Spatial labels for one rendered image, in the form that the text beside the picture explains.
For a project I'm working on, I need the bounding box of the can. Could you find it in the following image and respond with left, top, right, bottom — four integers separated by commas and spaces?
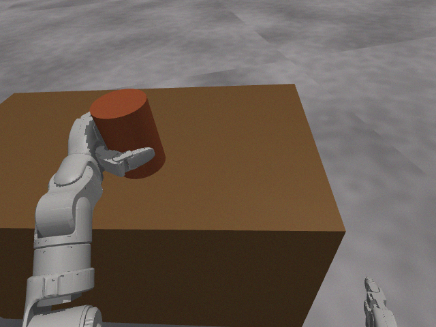
89, 89, 166, 179

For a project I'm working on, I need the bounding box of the left robot arm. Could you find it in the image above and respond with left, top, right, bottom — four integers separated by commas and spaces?
22, 153, 104, 327

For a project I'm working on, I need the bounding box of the right robot hand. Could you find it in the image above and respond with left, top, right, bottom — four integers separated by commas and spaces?
364, 277, 398, 327

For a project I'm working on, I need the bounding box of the left robot hand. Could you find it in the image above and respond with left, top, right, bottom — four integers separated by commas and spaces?
67, 112, 155, 177

